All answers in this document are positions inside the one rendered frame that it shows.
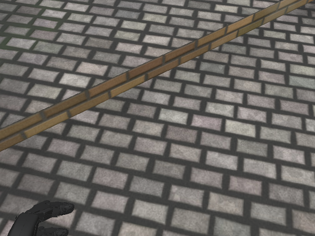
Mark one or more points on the left robot hand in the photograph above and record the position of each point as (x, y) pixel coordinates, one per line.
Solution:
(26, 224)

